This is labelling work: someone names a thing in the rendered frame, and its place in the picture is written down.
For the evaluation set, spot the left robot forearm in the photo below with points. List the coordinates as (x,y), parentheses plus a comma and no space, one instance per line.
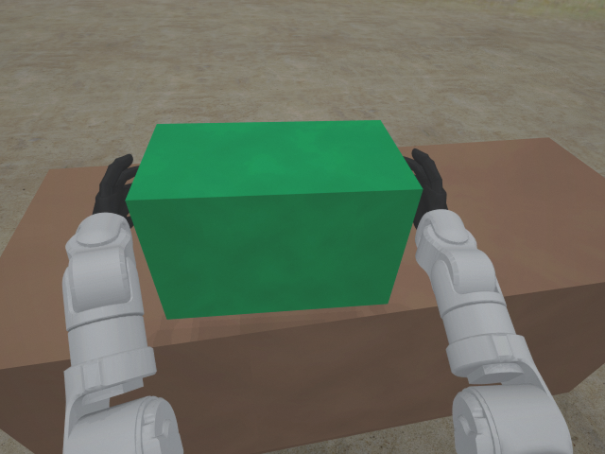
(103,314)

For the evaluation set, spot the right robot forearm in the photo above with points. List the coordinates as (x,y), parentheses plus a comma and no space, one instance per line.
(483,345)

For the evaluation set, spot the robot right hand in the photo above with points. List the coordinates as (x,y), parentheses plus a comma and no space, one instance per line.
(433,196)

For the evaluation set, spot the robot left hand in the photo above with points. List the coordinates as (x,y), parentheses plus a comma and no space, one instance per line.
(112,191)

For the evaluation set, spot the robot right upper arm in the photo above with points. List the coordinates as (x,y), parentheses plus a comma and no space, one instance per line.
(508,419)

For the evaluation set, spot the carton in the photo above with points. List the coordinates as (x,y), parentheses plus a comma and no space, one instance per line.
(255,217)

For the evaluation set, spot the pedestal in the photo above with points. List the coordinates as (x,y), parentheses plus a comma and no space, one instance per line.
(262,382)

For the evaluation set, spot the robot left upper arm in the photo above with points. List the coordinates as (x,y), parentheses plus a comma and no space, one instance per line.
(147,425)

